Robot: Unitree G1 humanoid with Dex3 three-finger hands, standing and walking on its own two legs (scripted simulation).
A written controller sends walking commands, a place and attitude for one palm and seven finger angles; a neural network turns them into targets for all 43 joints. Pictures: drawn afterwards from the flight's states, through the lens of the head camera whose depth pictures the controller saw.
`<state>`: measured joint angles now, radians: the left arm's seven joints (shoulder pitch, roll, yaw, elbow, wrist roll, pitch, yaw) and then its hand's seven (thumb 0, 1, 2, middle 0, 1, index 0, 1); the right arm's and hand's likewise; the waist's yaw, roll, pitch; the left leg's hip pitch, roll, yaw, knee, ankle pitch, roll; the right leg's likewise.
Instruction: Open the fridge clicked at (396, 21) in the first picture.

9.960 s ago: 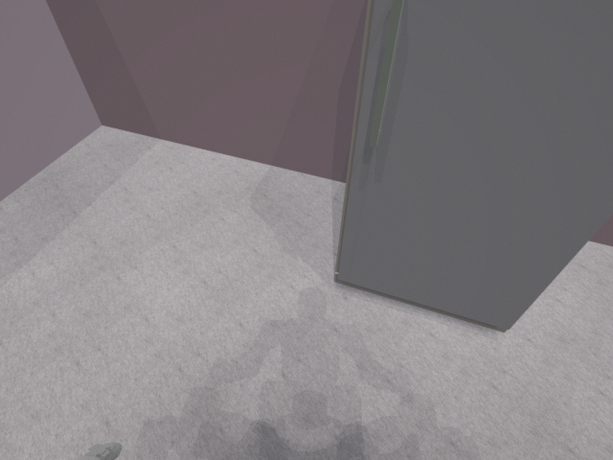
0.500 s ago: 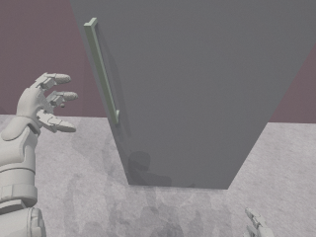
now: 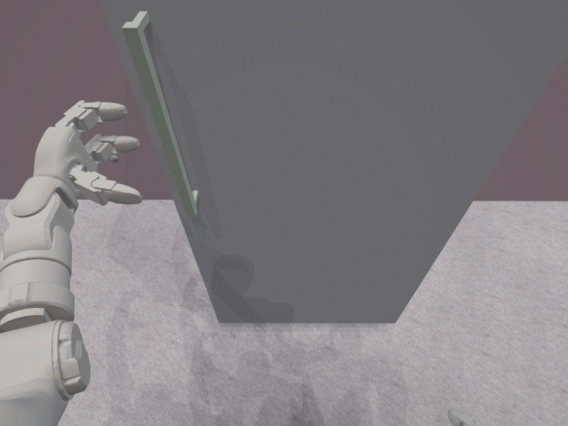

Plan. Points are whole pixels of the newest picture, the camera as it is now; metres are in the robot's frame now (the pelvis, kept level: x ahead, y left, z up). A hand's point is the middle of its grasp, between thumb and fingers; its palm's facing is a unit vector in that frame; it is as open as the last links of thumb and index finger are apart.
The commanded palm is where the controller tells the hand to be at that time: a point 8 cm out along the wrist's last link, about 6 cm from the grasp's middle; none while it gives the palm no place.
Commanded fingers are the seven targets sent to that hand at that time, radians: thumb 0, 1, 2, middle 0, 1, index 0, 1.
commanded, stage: move the hooked fingers beside the handle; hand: left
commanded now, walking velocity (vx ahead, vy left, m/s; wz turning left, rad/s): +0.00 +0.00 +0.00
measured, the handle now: (172, 135) +0.51 +0.18 +0.14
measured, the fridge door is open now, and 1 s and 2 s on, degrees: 0 0 0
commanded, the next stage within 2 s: feel for the door with the fingertips in 1.00 s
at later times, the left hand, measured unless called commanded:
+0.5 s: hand (120, 150) +0.45 +0.24 +0.16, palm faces +0.01 -1.00 +0.00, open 14.0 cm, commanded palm +0.42 +0.29 +0.16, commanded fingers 0.00 -0.50 0.30 -0.30 -1.20 -0.30 -1.20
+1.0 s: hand (122, 152) +0.44 +0.23 +0.16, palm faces +0.01 -1.00 +0.00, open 14.0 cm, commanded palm +0.41 +0.28 +0.16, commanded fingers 0.00 -0.50 0.30 -0.30 -1.20 -0.30 -1.20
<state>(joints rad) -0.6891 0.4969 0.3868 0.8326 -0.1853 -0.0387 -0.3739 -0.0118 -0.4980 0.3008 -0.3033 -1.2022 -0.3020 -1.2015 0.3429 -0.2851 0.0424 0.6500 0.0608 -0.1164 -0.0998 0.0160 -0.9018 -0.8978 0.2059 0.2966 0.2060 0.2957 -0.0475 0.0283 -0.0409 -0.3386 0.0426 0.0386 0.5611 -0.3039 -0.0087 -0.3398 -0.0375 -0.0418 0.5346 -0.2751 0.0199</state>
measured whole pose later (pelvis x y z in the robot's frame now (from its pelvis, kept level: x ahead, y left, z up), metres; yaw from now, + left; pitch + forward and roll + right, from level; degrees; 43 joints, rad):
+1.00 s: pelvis +0.00 +0.01 +0.00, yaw +0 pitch +7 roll -1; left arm -0.75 0.50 0.38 0.90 -0.17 -0.07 -0.36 -0.01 -0.50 0.30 -0.30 -1.20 -0.30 -1.20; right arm 0.35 -0.28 0.04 0.62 0.06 -0.05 -0.08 0.01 -0.90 -0.90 0.21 0.30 0.21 0.30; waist -0.06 0.03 -0.07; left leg -0.41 0.05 0.04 0.62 -0.33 0.00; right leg -0.40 -0.03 -0.04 0.56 -0.29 0.03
